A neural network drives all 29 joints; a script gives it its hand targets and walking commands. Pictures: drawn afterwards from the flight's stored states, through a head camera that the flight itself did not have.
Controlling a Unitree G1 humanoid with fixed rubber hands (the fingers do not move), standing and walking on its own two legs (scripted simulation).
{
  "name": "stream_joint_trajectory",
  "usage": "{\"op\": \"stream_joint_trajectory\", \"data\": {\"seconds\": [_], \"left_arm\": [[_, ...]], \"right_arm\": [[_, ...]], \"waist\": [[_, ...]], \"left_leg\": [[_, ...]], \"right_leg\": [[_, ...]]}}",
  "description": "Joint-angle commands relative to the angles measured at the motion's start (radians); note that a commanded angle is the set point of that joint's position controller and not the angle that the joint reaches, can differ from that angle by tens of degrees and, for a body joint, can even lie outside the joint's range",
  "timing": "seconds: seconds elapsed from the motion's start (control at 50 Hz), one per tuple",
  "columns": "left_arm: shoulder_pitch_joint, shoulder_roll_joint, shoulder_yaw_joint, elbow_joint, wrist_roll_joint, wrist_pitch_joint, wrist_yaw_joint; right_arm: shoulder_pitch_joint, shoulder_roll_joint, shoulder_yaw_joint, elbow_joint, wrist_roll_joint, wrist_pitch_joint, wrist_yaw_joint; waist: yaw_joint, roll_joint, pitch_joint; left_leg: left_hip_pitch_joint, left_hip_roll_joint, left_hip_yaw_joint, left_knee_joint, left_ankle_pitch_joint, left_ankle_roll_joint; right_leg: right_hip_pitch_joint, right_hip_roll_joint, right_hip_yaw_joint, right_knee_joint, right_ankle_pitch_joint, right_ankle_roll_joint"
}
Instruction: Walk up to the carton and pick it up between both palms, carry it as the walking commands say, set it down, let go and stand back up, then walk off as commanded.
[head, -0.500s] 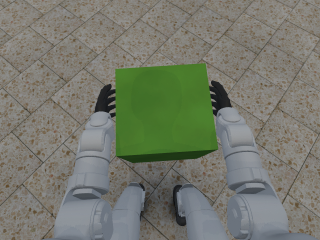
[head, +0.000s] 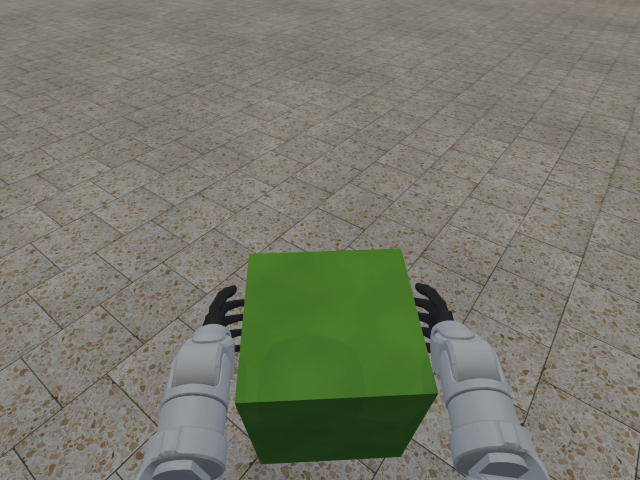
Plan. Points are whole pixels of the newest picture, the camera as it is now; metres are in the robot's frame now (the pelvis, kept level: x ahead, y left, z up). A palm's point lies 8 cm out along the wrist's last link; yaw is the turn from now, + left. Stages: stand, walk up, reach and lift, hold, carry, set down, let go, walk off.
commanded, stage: reach and lift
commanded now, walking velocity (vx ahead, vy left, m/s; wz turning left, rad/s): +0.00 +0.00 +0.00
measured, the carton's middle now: (328, 360) +0.29 +0.00 -0.02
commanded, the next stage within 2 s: hold in 1.34 s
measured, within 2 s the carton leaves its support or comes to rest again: neither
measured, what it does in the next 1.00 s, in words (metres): stands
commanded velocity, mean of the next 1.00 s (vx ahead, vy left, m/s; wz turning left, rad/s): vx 0.00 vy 0.00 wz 0.00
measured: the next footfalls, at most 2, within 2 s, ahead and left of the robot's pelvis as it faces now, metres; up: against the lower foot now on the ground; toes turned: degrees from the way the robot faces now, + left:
none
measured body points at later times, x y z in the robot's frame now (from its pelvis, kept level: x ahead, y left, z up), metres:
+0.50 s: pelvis +0.00 -0.01 +0.00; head -0.04 -0.01 +0.45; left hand +0.30 +0.15 +0.03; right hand +0.30 -0.15 +0.03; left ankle +0.02 +0.12 -0.74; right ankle +0.02 -0.12 -0.74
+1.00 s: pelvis +0.00 +0.00 +0.00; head -0.03 +0.01 +0.45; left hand +0.29 +0.16 +0.03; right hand +0.30 -0.15 +0.03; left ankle +0.02 +0.12 -0.74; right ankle +0.02 -0.12 -0.74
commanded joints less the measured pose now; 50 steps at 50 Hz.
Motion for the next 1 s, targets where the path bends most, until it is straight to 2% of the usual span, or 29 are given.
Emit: {"op": "stream_joint_trajectory", "data": {"seconds": [0.0,0.02,0.04,0.06,0.1,0.14,0.18,0.2,0.24,0.28,0.3,0.34,0.36,0.46,0.5,0.54,0.58,0.62,0.66,0.68,0.72,0.74,0.82,0.88,0.9,0.92,0.94,0.96,0.98], "left_arm": [[-0.715,-1.065,-0.593,-0.204,-0.322,-0.049,-0.299],[-0.723,-1.062,-0.604,-0.221,-0.325,-0.041,-0.308],[-0.717,-1.061,-0.628,-0.235,-0.323,-0.031,-0.311],[-0.726,-1.022,-0.578,-0.226,-0.304,-0.029,-0.321],[-0.676,-1.004,-0.571,-0.214,-0.311,-0.018,-0.328],[-0.695,-1.006,-0.612,-0.268,-0.32,-0.023,-0.332],[-0.691,-0.987,-0.603,-0.267,-0.335,-0.028,-0.333],[-0.66,-1.011,-0.628,-0.265,-0.349,-0.019,-0.33],[-0.659,-0.999,-0.656,-0.307,-0.356,-0.007,-0.33],[-0.629,-0.957,-0.587,-0.234,-0.324,0.003,-0.335],[-0.629,-0.975,-0.619,-0.274,-0.324,0.002,-0.337],[-0.656,-0.968,-0.64,-0.298,-0.339,0.001,-0.337],[-0.639,-0.964,-0.619,-0.257,-0.319,0.002,-0.339],[-0.644,-0.939,-0.603,-0.239,-0.315,0.002,-0.348],[-0.672,-0.956,-0.613,-0.265,-0.313,0.0,-0.351],[-0.719,-0.985,-0.658,-0.288,-0.343,0.004,-0.337],[-0.676,-0.984,-0.632,-0.278,-0.312,0.015,-0.331],[-0.655,-1.019,-0.67,-0.33,-0.329,0.009,-0.327],[-0.66,-0.991,-0.628,-0.259,-0.318,0.018,-0.326],[-0.719,-1.004,-0.656,-0.306,-0.33,0.008,-0.326],[-0.691,-1.015,-0.67,-0.328,-0.335,0.005,-0.321],[-0.672,-1.017,-0.631,-0.258,-0.311,0.011,-0.321],[-0.623,-1.009,-0.636,-0.279,-0.317,0.014,-0.315],[-0.625,-1.007,-0.648,-0.322,-0.325,0.012,-0.309],[-0.617,-0.972,-0.649,-0.322,-0.311,0.016,-0.302],[-0.558,-0.992,-0.651,-0.332,-0.322,0.014,-0.302],[-0.588,-0.973,-0.635,-0.31,-0.305,0.015,-0.306],[-0.609,-0.987,-0.659,-0.319,-0.317,0.016,-0.307],[-0.67,-1.001,-0.678,-0.366,-0.321,0.006,-0.305]], "right_arm": [[-0.701,1.089,0.594,-0.219,0.314,-0.052,0.241],[-0.674,1.084,0.589,-0.224,0.311,-0.052,0.236],[-0.609,1.073,0.581,-0.222,0.295,-0.04,0.229],[-0.597,1.068,0.555,-0.191,0.276,-0.033,0.228],[-0.588,1.064,0.553,-0.21,0.284,-0.014,0.227],[-0.595,1.074,0.581,-0.27,0.299,-0.029,0.218],[-0.622,1.083,0.621,-0.308,0.32,-0.018,0.207],[-0.655,1.086,0.656,-0.376,0.335,-0.029,0.204],[-0.625,1.071,0.664,-0.403,0.33,-0.013,0.195],[-0.663,1.04,0.642,-0.379,0.329,-0.01,0.193],[-0.601,1.058,0.633,-0.355,0.305,-0.002,0.196],[-0.591,1.083,0.646,-0.354,0.307,0.008,0.201],[-0.621,1.058,0.631,-0.358,0.316,0.002,0.204],[-0.61,1.067,0.609,-0.31,0.308,0.014,0.208],[-0.655,1.051,0.624,-0.346,0.314,-0.002,0.216],[-0.676,1.064,0.632,-0.337,0.323,0.005,0.209],[-0.693,1.03,0.621,-0.359,0.317,0.006,0.217],[-0.613,1.05,0.61,-0.334,0.325,0.008,0.222],[-0.609,1.037,0.586,-0.282,0.295,0.021,0.224],[-0.606,1.033,0.57,-0.267,0.288,0.014,0.231],[-0.635,1.025,0.6,-0.321,0.296,0.003,0.236],[-0.644,1.025,0.578,-0.312,0.29,0.003,0.235],[-0.657,1.035,0.634,-0.356,0.324,0.01,0.233],[-0.552,1.04,0.611,-0.331,0.294,0.028,0.224],[-0.594,1.017,0.617,-0.36,0.294,0.011,0.223],[-0.564,1.022,0.625,-0.386,0.298,0.018,0.221],[-0.606,0.997,0.609,-0.368,0.295,0.016,0.225],[-0.587,1.0,0.612,-0.373,0.302,0.01,0.227],[-0.608,1.012,0.622,-0.371,0.292,0.009,0.228]], "waist": [[0.032,-0.031,-0.415],[0.021,0.024,-0.424],[-0.034,0.032,-0.404],[0.007,0.029,-0.356],[-0.008,-0.02,-0.351],[-0.006,0.052,-0.401],[0.018,-0.01,-0.382],[-0.009,-0.048,-0.438],[-0.026,-0.033,-0.46],[0.017,-0.001,-0.405],[-0.022,-0.01,-0.379],[-0.003,-0.047,-0.387],[0.028,0.005,-0.363],[-0.016,-0.042,-0.317],[0.01,0.006,-0.361],[-0.02,0.009,-0.394],[0.005,0.072,-0.388],[-0.009,0.082,-0.371],[-0.013,0.02,-0.334],[-0.033,0.052,-0.359],[-0.017,0.027,-0.374],[-0.033,0.041,-0.388],[0.008,0.022,-0.361],[-0.018,-0.024,-0.351],[-0.015,0.014,-0.336],[-0.022,-0.032,-0.327],[0.0,0.038,-0.319],[-0.032,0.035,-0.336],[-0.031,0.014,-0.348]], "left_leg": [[0.173,-0.044,-0.028,-0.075,0.302,-0.004],[0.143,-0.051,-0.011,-0.082,0.278,-0.004],[0.172,-0.049,-0.019,-0.078,0.275,-0.002],[0.113,-0.056,-0.009,-0.092,0.27,-0.003],[0.148,-0.049,-0.01,-0.104,0.227,0.0],[0.109,-0.061,-0.006,-0.112,0.267,-0.007],[0.129,-0.057,-0.015,-0.099,0.235,0.009],[0.177,-0.06,-0.018,-0.083,0.294,0.01],[0.186,-0.062,-0.017,-0.085,0.319,0.004],[0.123,-0.069,0.002,-0.104,0.274,0.005],[0.12,-0.064,-0.011,-0.114,0.241,0.004],[0.134,-0.055,-0.017,-0.106,0.211,0.014],[0.111,-0.065,-0.007,-0.102,0.231,0.009],[0.121,-0.061,-0.006,-0.115,0.141,0.021],[0.107,-0.062,-0.01,-0.097,0.18,0.013],[0.122,-0.05,-0.018,-0.096,0.203,-0.002],[0.127,-0.066,-0.002,-0.091,0.208,-0.014],[0.158,-0.053,-0.016,-0.089,0.253,-0.017],[0.138,-0.048,-0.027,-0.091,0.205,-0.008],[0.143,-0.047,-0.032,-0.104,0.179,-0.013],[0.151,-0.041,-0.041,-0.099,0.211,-0.009],[0.188,-0.043,-0.043,-0.101,0.196,-0.006],[0.136,-0.05,-0.025,-0.109,0.258,-0.003],[0.193,-0.044,-0.04,-0.105,0.31,-0.005],[0.161,-0.048,-0.037,-0.114,0.302,-0.004],[0.168,-0.037,-0.05,-0.114,0.292,0.009],[0.144,-0.049,-0.035,-0.121,0.242,-0.005],[0.165,-0.046,-0.04,-0.118,0.241,-0.007],[0.163,-0.038,-0.054,-0.116,0.229,-0.005]], "right_leg": [[0.079,0.046,0.006,-0.106,0.276,-0.005],[0.107,0.046,0.014,-0.115,0.26,-0.012],[0.09,0.037,0.01,-0.112,0.288,-0.008],[0.103,0.035,0.019,-0.126,0.297,-0.006],[0.088,0.041,0.01,-0.141,0.242,-0.002],[0.168,0.032,0.026,-0.146,0.328,0.002],[0.126,0.029,0.018,-0.127,0.304,0.011],[0.141,0.023,0.016,-0.126,0.357,0.011],[0.16,0.03,0.01,-0.124,0.396,0.015],[0.169,0.018,0.022,-0.134,0.374,0.018],[0.168,0.031,0.012,-0.133,0.301,0.012],[0.148,0.034,0.015,-0.14,0.249,0.008],[0.131,0.022,0.02,-0.14,0.289,0.004],[0.084,0.033,0.005,-0.146,0.187,0.011],[0.11,0.035,0.002,-0.129,0.207,0.002],[0.125,0.042,-0.004,-0.117,0.219,0.002],[0.119,0.038,0.006,-0.123,0.213,-0.01],[0.1,0.045,0.003,-0.122,0.226,-0.017],[0.081,0.053,-0.003,-0.118,0.191,-0.006],[0.078,0.051,-0.008,-0.12,0.16,-0.017],[0.095,0.058,-0.014,-0.117,0.178,-0.018],[0.065,0.049,-0.001,-0.133,0.173,-0.015],[0.113,0.05,0.003,-0.117,0.231,-0.009],[0.107,0.06,-0.002,-0.134,0.27,-0.005],[0.115,0.051,0.004,-0.129,0.276,-0.003],[0.117,0.057,-0.002,-0.132,0.266,-0.005],[0.106,0.053,0.003,-0.131,0.218,-0.007],[0.086,0.051,0.002,-0.132,0.228,-0.014],[0.087,0.061,0.001,-0.123,0.202,-0.012]]}}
